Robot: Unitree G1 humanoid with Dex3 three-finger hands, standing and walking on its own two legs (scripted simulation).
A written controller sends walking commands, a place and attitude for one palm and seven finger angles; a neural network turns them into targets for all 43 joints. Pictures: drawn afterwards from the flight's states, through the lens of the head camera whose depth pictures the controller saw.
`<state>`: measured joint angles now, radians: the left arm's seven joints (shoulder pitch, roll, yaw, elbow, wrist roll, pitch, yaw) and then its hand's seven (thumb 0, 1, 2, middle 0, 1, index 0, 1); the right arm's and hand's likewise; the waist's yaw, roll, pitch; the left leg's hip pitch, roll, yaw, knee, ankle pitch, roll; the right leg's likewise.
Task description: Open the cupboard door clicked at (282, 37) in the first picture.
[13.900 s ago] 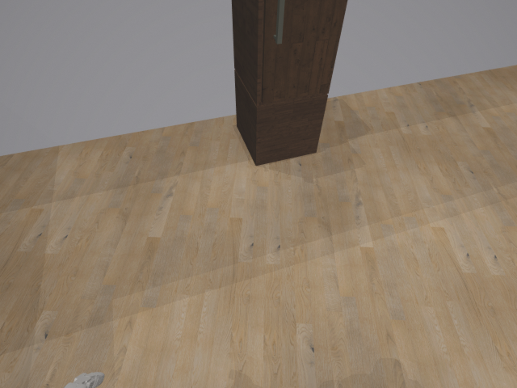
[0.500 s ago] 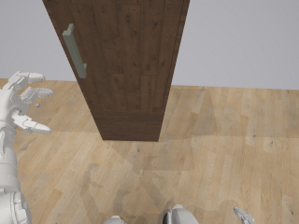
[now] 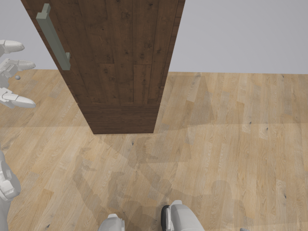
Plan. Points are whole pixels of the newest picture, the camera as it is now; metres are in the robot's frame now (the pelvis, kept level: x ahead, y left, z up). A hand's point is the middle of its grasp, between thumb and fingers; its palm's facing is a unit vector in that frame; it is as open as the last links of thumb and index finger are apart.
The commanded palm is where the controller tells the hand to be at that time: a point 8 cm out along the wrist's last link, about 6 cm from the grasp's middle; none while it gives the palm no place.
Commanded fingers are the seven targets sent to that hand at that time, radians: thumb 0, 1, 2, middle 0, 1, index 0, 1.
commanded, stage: move the hooked fingers beside the handle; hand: left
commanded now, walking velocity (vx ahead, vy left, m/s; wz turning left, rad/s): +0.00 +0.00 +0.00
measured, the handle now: (57, 40) +0.58 +0.23 +0.08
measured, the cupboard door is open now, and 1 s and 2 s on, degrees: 0 0 0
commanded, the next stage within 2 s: slide the fingers in behind the handle in 1.50 s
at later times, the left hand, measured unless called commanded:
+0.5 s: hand (27, 51) +0.53 +0.29 +0.09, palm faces -0.02 -1.00 -0.03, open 14.0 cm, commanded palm +0.52 +0.34 +0.08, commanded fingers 0.00 -0.50 0.30 -0.30 -1.20 -0.30 -1.20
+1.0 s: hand (25, 51) +0.54 +0.30 +0.08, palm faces -0.01 -1.00 -0.02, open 13.9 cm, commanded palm +0.52 +0.33 +0.08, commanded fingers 0.00 -0.50 0.30 -0.30 -1.20 -0.30 -1.20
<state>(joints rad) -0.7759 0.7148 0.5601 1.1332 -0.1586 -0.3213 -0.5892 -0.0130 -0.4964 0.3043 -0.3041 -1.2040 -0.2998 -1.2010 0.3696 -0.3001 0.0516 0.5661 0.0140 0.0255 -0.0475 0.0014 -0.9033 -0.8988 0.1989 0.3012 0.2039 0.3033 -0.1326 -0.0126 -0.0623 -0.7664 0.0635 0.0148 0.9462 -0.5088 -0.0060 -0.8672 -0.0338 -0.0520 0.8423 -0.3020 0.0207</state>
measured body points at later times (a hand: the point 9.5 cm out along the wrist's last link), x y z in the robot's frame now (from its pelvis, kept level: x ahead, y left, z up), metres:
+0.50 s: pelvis +0.00 +0.01 -0.01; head +0.17 +0.03 +0.41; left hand +0.53 +0.34 +0.10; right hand -0.02 -0.26 -0.10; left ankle -0.04 +0.12 -0.69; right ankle +0.05 -0.14 -0.69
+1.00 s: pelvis +0.02 +0.01 -0.01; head +0.19 +0.04 +0.40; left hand +0.54 +0.35 +0.08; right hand -0.01 -0.26 -0.10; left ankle -0.04 +0.12 -0.69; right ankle +0.05 -0.14 -0.69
